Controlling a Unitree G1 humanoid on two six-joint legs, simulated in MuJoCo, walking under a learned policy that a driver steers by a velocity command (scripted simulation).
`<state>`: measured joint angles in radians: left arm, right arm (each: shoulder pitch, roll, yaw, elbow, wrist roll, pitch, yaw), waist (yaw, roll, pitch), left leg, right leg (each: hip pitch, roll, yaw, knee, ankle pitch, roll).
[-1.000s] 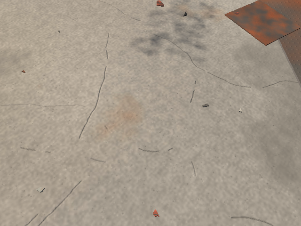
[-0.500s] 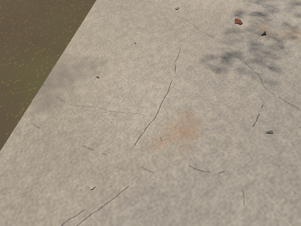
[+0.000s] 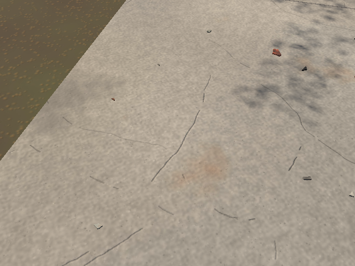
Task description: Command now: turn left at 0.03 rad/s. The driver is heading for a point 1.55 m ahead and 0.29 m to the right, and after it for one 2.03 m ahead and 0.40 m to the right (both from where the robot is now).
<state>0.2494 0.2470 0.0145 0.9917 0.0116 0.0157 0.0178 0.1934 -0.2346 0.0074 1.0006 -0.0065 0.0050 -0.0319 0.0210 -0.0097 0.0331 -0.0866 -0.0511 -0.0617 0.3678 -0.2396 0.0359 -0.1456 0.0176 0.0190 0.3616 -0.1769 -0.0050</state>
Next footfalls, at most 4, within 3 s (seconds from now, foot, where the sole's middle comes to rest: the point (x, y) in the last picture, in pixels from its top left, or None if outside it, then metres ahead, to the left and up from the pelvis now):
1.02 left None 0.43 0.02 -0.78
1.42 right None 0.41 -0.17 -0.78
1.78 left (167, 263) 0.54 0.07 -0.78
2.24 right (207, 189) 0.87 -0.09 -0.78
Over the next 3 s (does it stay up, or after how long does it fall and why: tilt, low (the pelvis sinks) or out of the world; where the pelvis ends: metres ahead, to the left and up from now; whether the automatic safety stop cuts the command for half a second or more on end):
stays up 1.11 0.01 0.00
